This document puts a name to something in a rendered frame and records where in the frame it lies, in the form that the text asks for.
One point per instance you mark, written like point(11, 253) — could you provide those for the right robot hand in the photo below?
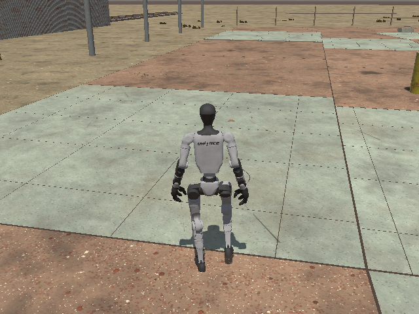
point(244, 195)

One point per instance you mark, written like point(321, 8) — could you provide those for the robot right forearm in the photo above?
point(240, 176)

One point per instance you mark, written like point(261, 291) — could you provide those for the robot left thigh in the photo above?
point(193, 194)

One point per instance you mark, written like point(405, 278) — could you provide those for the left robot hand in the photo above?
point(175, 192)

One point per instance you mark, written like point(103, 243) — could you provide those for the robot left upper arm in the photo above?
point(184, 151)

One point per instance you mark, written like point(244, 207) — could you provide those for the robot thigh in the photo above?
point(225, 191)
point(193, 194)

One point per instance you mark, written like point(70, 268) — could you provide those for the robot left forearm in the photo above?
point(178, 176)

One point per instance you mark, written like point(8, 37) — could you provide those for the robot right upper arm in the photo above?
point(232, 149)

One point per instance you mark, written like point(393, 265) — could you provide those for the robot right thigh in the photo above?
point(225, 191)

